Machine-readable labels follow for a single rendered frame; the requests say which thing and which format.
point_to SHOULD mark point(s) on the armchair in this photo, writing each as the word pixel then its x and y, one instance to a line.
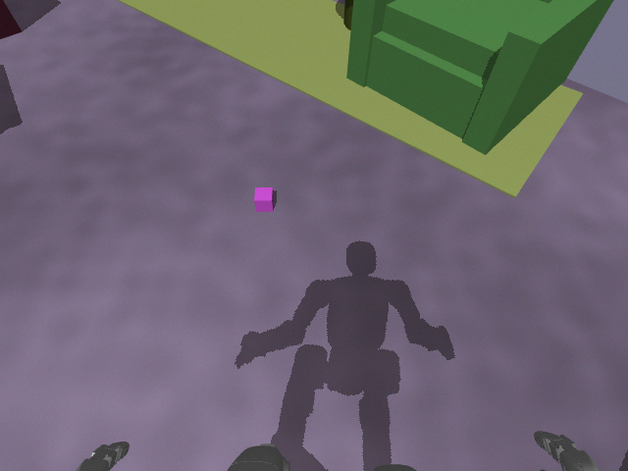
pixel 476 68

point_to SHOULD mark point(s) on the right robot hand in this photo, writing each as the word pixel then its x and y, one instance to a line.
pixel 564 451

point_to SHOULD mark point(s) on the left robot hand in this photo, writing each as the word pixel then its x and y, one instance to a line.
pixel 105 457

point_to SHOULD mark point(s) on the cube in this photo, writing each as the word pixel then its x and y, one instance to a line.
pixel 264 199

